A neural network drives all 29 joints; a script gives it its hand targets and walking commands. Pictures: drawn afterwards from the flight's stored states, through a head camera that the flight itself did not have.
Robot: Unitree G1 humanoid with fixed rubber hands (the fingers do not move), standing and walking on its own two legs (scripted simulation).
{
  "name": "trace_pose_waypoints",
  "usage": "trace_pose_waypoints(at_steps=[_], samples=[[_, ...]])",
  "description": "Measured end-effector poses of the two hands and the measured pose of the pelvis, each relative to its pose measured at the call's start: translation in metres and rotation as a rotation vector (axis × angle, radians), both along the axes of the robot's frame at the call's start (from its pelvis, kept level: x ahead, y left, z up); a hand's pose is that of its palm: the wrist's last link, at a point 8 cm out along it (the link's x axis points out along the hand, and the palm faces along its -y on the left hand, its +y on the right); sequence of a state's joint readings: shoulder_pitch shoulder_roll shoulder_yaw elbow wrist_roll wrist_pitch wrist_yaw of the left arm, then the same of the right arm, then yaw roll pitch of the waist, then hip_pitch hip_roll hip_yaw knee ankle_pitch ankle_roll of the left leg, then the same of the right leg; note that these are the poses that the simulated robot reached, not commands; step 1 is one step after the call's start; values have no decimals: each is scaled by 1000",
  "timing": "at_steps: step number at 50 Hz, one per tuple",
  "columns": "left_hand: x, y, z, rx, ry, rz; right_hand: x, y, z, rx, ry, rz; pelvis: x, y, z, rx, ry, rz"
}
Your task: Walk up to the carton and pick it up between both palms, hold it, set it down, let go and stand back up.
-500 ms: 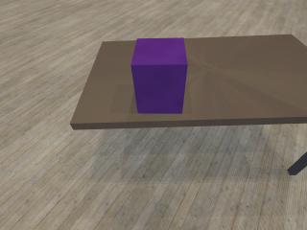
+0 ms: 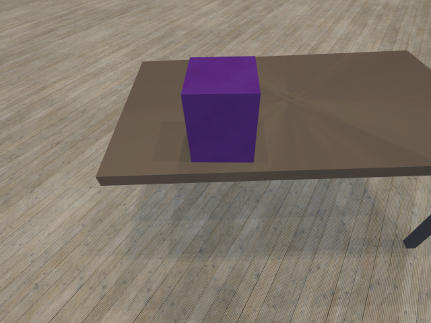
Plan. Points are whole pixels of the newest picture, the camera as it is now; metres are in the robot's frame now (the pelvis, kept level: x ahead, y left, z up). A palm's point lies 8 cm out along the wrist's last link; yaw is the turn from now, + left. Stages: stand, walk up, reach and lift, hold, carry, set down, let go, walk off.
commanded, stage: stand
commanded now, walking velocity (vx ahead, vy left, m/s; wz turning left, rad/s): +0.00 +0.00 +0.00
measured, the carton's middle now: (222, 110) +0.72 +0.02 +0.00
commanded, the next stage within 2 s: none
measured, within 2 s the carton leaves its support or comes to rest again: neither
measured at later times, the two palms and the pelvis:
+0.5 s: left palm out of the picture -0.02 +0.19 -0.15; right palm out of the picture -0.03 -0.19 -0.15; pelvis +0.01 +0.00 +0.00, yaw +0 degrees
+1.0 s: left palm out of the picture -0.01 +0.19 -0.15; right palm out of the picture -0.02 -0.19 -0.15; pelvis +0.02 +0.00 +0.00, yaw +0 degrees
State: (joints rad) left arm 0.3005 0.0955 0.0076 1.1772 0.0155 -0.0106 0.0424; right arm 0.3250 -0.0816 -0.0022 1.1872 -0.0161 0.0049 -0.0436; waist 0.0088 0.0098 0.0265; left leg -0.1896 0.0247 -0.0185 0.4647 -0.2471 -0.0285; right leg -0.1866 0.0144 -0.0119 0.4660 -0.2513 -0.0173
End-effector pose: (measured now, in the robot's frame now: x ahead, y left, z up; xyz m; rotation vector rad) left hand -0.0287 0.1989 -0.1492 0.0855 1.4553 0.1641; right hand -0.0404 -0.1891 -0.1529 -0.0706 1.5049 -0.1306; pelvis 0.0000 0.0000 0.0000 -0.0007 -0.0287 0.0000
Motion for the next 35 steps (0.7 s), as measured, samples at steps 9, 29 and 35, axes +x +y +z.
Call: trace_pose_waypoints(at_steps=[9,29,35], samples=[[0,-9,-1,-17,8,5,3,-4,1,-10,-3,0,2,-2,0,-4,4,6],[14,-5,-2,-17,-7,5,16,-3,3,-16,-16,3,9,-2,1,-8,9,6],[18,-2,0,-4,-2,-6,12,-2,2,-6,-2,-9,10,-2,1,-5,7,7]])
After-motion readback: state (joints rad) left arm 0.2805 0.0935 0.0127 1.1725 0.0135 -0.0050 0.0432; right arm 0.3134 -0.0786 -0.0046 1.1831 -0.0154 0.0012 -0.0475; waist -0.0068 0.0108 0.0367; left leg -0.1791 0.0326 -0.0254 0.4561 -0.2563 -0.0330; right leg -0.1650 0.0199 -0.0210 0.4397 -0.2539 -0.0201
